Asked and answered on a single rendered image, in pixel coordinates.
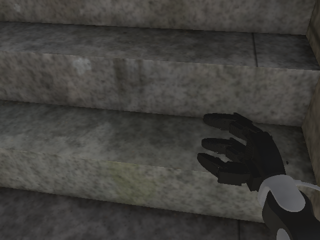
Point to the right robot forearm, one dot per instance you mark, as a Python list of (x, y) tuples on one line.
[(287, 211)]

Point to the right robot hand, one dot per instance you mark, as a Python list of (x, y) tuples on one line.
[(251, 164)]

